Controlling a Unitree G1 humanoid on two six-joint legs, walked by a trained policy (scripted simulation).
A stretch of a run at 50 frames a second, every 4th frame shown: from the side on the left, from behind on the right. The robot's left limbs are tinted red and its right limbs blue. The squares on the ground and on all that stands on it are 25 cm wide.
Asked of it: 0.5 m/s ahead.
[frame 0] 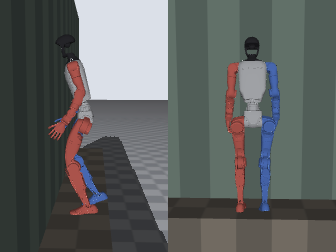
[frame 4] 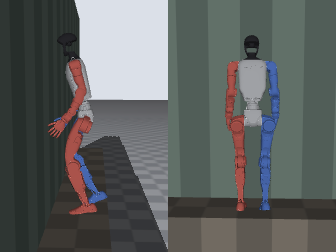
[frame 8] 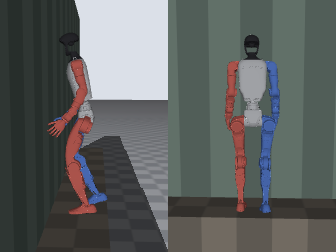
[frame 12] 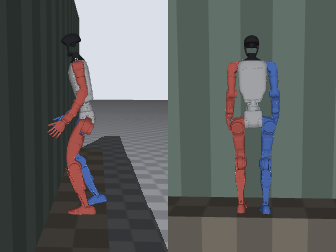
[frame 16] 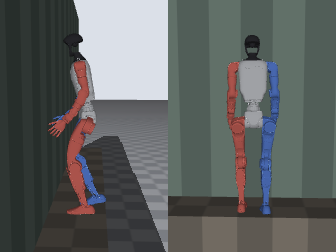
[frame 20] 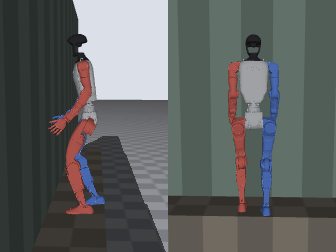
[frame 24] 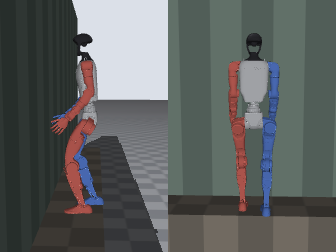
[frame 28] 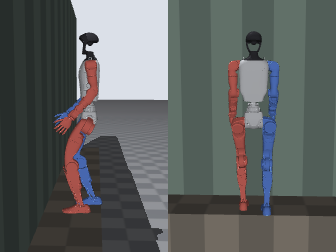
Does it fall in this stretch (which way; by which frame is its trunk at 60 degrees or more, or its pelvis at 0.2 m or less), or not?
no
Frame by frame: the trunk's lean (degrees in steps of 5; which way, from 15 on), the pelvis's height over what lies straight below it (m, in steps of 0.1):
0: 15 forward, 0.8
4: 15 forward, 0.8
8: 15 forward, 0.8
12: 15 forward, 0.8
16: 15 forward, 0.8
20: 10, 0.8
24: 5, 0.8
28: 0, 0.8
